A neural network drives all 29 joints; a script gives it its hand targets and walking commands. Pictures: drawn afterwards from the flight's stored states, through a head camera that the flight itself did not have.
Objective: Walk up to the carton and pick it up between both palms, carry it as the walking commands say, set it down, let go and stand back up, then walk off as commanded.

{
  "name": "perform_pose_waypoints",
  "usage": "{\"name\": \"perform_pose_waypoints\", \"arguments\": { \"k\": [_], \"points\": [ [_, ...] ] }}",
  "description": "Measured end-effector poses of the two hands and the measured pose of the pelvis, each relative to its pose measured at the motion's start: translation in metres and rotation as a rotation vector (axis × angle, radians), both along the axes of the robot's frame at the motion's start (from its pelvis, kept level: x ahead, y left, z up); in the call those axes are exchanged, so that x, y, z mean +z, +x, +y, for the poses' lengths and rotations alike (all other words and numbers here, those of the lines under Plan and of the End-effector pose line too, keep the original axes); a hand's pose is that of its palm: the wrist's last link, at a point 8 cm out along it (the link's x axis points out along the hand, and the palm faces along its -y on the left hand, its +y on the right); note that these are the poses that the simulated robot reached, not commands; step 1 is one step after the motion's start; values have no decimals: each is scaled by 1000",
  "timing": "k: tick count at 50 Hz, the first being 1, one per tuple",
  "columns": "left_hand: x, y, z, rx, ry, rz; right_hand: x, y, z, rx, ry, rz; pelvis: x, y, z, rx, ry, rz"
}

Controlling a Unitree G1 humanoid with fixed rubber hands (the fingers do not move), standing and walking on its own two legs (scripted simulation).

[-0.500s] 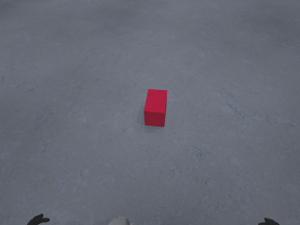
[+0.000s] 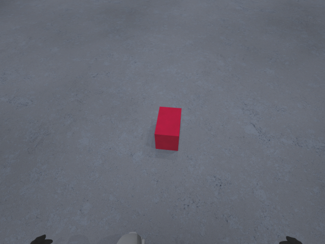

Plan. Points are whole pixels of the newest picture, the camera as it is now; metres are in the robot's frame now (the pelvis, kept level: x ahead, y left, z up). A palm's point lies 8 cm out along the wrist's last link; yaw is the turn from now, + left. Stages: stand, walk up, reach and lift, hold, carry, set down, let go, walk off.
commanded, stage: walk up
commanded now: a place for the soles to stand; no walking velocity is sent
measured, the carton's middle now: (168, 128) +0.95 +0.03 -0.65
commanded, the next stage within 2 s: none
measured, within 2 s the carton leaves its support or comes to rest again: neither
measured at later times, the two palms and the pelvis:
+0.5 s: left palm (39, 222) +0.18 +0.35 -0.08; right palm (287, 214) +0.23 -0.30 -0.09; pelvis +0.12 +0.01 +0.00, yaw +1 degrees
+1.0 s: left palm (54, 178) +0.30 +0.35 -0.07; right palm (272, 174) +0.34 -0.29 -0.09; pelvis +0.24 +0.01 +0.00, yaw +2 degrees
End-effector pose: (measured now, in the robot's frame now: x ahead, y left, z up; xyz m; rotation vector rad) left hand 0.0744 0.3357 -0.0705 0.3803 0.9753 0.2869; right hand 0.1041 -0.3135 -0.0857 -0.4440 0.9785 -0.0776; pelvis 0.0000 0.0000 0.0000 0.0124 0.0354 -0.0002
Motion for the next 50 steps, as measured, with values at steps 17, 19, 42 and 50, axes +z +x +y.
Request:
{"name": "perform_pose_waypoints", "arguments": {
  "k": [17, 19, 42, 50],
  "points": [
    [-8, 94, -14, -65, -6, 2, -14, 57, -13, -78, 8, 29, -9, 80, -9, 4, 6, -18],
    [-4, 96, -10, -37, 3, 7, -12, 75, -9, -53, 12, 30, -6, 90, -7, 6, 6, -14],
    [-12, 213, -2, -67, -14, 27, -11, 175, 1, -80, 3, 36, -8, 202, 5, 21, -2, -12],
    [-3, 222, 16, 25, -3, 27, -5, 238, 19, 0, 11, 15, -1, 237, 15, 33, 0, -24]
  ]
}}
